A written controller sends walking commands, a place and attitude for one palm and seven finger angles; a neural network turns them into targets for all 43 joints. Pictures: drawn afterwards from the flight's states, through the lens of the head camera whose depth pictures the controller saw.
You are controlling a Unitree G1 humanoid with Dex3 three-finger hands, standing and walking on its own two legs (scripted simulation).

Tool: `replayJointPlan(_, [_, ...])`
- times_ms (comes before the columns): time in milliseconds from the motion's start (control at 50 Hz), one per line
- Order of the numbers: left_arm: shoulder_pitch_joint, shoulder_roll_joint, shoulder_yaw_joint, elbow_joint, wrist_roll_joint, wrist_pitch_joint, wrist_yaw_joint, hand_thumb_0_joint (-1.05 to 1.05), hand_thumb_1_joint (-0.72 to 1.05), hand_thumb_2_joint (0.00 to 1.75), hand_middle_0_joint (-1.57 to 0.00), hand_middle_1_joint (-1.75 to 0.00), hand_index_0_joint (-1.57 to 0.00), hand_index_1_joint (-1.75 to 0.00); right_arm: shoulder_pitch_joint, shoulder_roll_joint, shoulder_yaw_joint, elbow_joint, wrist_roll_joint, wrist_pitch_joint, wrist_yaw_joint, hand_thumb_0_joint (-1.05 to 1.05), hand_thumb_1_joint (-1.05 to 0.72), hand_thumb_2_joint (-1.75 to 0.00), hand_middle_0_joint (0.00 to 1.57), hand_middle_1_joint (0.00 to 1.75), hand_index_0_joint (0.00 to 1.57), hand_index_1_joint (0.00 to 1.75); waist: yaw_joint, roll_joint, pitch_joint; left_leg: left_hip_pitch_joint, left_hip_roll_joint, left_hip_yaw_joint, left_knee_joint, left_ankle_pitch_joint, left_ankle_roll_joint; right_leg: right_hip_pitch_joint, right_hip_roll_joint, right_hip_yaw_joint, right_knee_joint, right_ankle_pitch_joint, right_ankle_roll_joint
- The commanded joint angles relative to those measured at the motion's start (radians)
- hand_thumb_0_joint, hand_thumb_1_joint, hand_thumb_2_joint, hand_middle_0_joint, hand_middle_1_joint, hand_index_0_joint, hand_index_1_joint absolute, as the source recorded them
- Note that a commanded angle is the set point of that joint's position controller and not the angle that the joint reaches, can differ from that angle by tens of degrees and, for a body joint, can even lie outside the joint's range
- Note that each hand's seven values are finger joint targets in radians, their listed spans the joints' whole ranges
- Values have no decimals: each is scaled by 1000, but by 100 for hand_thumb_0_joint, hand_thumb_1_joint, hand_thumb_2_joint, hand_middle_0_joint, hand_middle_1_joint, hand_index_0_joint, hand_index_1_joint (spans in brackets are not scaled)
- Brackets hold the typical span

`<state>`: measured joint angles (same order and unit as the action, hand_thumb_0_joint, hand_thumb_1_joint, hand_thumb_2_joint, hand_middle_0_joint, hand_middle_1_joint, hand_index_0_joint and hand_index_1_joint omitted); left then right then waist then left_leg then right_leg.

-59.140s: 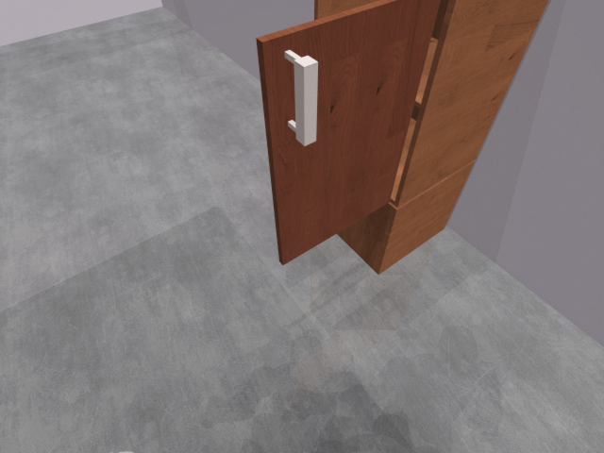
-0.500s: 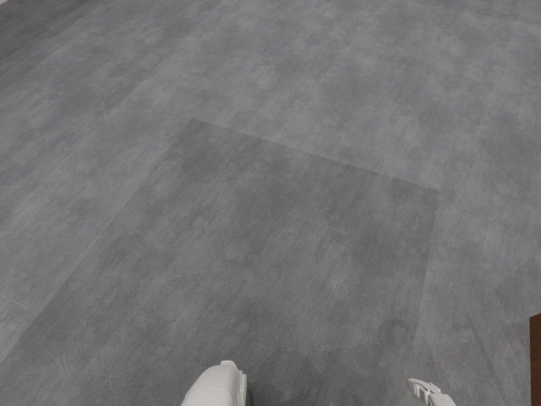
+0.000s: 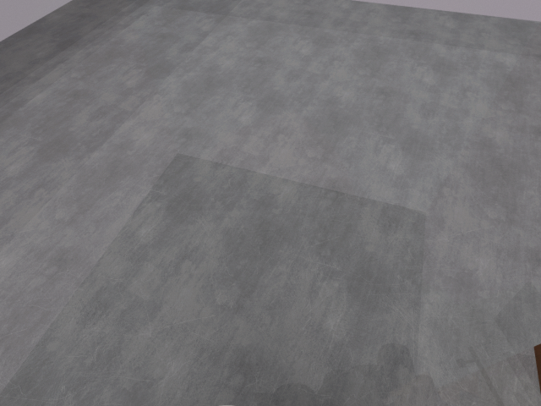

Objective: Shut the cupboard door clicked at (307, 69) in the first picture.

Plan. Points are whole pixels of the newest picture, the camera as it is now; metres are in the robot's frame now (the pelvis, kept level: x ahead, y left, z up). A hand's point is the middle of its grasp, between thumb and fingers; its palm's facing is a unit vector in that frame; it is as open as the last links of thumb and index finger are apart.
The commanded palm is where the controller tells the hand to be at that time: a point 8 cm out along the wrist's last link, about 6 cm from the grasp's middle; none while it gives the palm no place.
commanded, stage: turn to face it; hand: left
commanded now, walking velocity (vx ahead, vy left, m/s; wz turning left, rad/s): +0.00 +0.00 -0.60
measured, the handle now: out of the picture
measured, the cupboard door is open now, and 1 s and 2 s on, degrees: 30 30 30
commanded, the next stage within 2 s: take the last steps up to it in 1.98 s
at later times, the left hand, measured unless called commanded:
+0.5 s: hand (180, 352) +0.22 +0.19 -0.14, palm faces -0.32 -0.91 -0.25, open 7.4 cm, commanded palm none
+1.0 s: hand (206, 343) +0.24 +0.15 -0.17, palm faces -0.56 -0.81 -0.17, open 7.4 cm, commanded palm none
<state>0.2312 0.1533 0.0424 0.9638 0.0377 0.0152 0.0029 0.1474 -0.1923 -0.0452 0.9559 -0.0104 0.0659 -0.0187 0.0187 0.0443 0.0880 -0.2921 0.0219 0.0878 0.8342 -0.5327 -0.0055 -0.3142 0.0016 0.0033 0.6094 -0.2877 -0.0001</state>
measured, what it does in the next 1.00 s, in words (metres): steps on the spot, turning right: left foot, then right foot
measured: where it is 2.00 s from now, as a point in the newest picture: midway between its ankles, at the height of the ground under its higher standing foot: outside the picture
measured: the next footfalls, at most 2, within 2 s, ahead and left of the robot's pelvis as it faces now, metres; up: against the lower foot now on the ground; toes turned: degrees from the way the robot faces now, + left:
left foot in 0.18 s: +0.06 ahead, +0.13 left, +0.00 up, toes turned -6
right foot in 0.56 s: +0.01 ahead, -0.11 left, +0.00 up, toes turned -25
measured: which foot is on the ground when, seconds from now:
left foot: up 0.00-0.16, down 0.18-0.56, up 0.58-0.88, down 0.90-1.00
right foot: down 0.00-0.18, up 0.20-0.54, down 0.56-0.90, up 0.92-1.00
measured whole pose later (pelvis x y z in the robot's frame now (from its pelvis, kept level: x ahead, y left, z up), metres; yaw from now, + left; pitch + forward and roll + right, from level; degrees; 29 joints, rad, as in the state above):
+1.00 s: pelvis +0.06 +0.03 +0.01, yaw -36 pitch +0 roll -1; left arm 0.16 0.24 0.08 0.91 0.03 0.08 -0.03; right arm 0.20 -0.21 -0.02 0.85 -0.03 0.02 -0.03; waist 0.01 -0.04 0.11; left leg -0.29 0.07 0.09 0.60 -0.31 0.01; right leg -0.43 0.03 0.04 1.00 -0.52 0.04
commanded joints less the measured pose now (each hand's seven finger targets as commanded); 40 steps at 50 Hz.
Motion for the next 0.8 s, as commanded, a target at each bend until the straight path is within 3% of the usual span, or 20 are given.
replayJointPlan(0, [46, 221, 76, -58, -4, -1, 33, 0, 90, 90, -20, -30, -20, -30, -11, -87, -23, -104, 7, -40, -11, 0, -90, -90, 20, 30, 20, 30, 16, -213, -144, -226, 6, -117, 208, -21, -22, 247, -265, 370, -236, 489, -227])
replayJointPlan(80, [-8, 229, 79, -73, -6, 12, 25, 0, 90, 90, -20, -30, -20, -30, 69, -59, -16, -84, 8, -43, -16, 0, -90, -90, 20, 30, 20, 30, -17, -172, -136, -58, -15, -75, -136, 87, -33, 145, -198, 327, -200, 440, -164])
replayJointPlan(120, [-57, 219, 77, -85, -18, 21, 17, 0, 90, 90, -20, -30, -20, -30, 175, -72, -17, -60, 5, -50, -23, 0, -90, -90, 20, 30, 20, 30, -66, -160, -130, 122, -18, -65, -359, 273, -34, 16, -145, 300, -155, 286, -98])
replayJointPlan(140, [-64, 181, 69, -100, -23, 27, 12, 0, 90, 90, -20, -30, -20, -30, 194, -119, -26, -59, 0, -60, -25, 0, -90, -90, 20, 30, 20, 30, -65, -37, -139, 208, 77, -169, -475, 271, -6, -88, -64, 240, -79, 125, -48])
replayJointPlan(160, [-49, 131, 57, -124, -31, 32, 0, 0, 90, 90, -20, -30, -20, -30, 191, -219, -42, -78, -17, -67, -29, 0, -90, -90, 20, 30, 20, 30, -58, 226, -116, 221, 297, -401, -562, 310, 86, -203, 58, 104, 90, -118, 11])
replayJointPlan(180, [-67, 147, 57, -139, -22, 32, -5, 0, 90, 90, -20, -30, -20, -30, 181, -245, -45, -98, -23, -65, -29, 0, -90, -90, 20, 30, 20, 30, -65, 219, -92, 138, 428, -468, -592, 342, 177, -203, 39, 37, 276, -293, 27])
replayJointPlan(200, [-104, 166, 62, -131, -11, 37, -8, 0, 90, 90, -20, -30, -20, -30, 156, -224, -38, -98, -27, -71, -31, 0, -90, -90, 20, 30, 20, 30, -58, 174, -56, 130, 399, -435, -570, 482, 191, -220, 14, 56, 399, -277, 35])
replayJointPlan(240, [-116, 155, 59, -122, -14, 39, -23, 0, 90, 90, -20, -30, -20, -30, 124, -202, -27, -111, -23, -67, -35, 0, -90, -90, 20, 30, 20, 30, -32, 107, -37, 152, 340, -273, -503, 731, 172, -231, -12, 19, 455, -232, 47])
replayJointPlan(300, [-129, 139, 48, -123, -21, 44, -32, 0, 90, 90, -20, -30, -20, -30, 158, -201, -26, -101, -22, -66, -37, 0, -90, -90, 20, 30, 20, 30, -40, 115, -88, 256, 295, -137, -452, 897, 150, -209, -17, -15, 402, -188, 55])
replayJointPlan(440, [-177, 140, 36, -157, -19, 33, -33, 0, 90, 90, -20, -30, -20, -30, 186, -224, -42, -84, -21, -59, -22, 0, -90, -90, 20, 30, 20, 30, -62, 161, -101, 267, 328, -48, -386, 927, 126, -61, 3, -83, 105, -141, 22])
replayJointPlan(500, [-49, 180, 48, -124, -16, 17, -24, 0, 90, 90, -20, -30, -20, -30, 135, -231, -48, -99, -7, -53, -9, 0, -90, -90, 20, 30, 20, 30, 13, 71, -139, 147, 281, 40, -197, 791, 38, 189, 3, -92, -181, 138, -6])
replayJointPlan(520, [25, 262, 63, -102, -9, 4, -13, 0, 90, 90, -20, -30, -20, -30, 133, -189, -42, -120, 5, -52, -1, 0, -90, -90, 20, 30, 20, 30, 39, -117, -194, -45, 203, 105, -3, 535, -20, 398, -168, 102, -229, 406, -65])
replayJointPlan(540, [84, 346, 83, -88, -13, -5, 0, 0, 90, 90, -20, -30, -20, -30, 65, -126, -27, -171, 3, -45, 4, 0, -90, -90, 20, 30, 20, 30, 68, -323, -161, -283, 54, 87, 228, -98, -66, 420, -390, 379, -233, 775, -194])
replayJointPlan(560, [77, 346, 82, -90, -21, 1, 14, 0, 90, 90, -20, -30, -20, -30, 42, -147, -26, -169, 3, -24, -8, 0, -90, -90, 20, 30, 20, 30, 64, -278, -141, -302, 75, -73, 335, -110, -58, 313, -395, 394, -262, 597, -248])
replayJointPlan(580, [-2, 316, 79, -112, -15, 8, 20, 0, 90, 90, -20, -30, -20, -30, 30, -137, -28, -167, 2, -21, -8, 0, -90, -90, 20, 30, 20, 30, 33, -309, -95, -341, 79, -105, 376, -55, -57, 258, -340, 399, -285, 408, -243])
replayJointPlan(600, [-72, 281, 71, -135, -15, 12, 22, 0, 90, 90, -20, -30, -20, -30, 35, -151, -30, -155, -2, -22, -5, 0, -90, -90, 20, 30, 20, 30, 7, -277, -70, -334, 91, -116, 370, 19, -60, 216, -297, 342, -288, 319, -222])
replayJointPlan(640, [-139, 263, 64, -163, -11, 12, 19, 0, 90, 90, -20, -30, -20, -30, 78, -137, -30, -132, -6, -20, 4, 0, -90, -90, 20, 30, 20, 30, -38, -196, -94, -231, 81, -88, 297, 102, -72, 141, -227, 239, -272, 281, -172])
replayJointPlan(660, [-132, 265, 63, -167, -10, 8, 15, 0, 90, 90, -20, -30, -20, -30, 81, -131, -29, -129, -7, -20, 5, 0, -90, -90, 20, 30, 20, 30, -38, -177, -93, -204, 66, -75, 252, 113, -75, 120, -210, 229, -268, 295, -165])
replayJointPlan(760, [-91, 282, 77, -154, -6, 9, 6, 0, 90, 90, -20, -30, -20, -30, 66, -114, -26, -150, 1, -36, -1, 0, -90, -90, 20, 30, 20, 30, -20, -192, -113, -134, 19, -56, -9, 88, -73, 136, -201, 301, -225, 370, -178])
replayJointPlan(780, [-99, 283, 78, -156, -8, 12, 5, 0, 90, 90, -20, -30, -20, -30, 86, -116, -26, -149, 3, -40, -4, 0, -90, -90, 20, 30, 20, 30, -32, -206, -113, -102, 12, -53, -67, 111, -71, 120, -195, 308, -210, 377, -169])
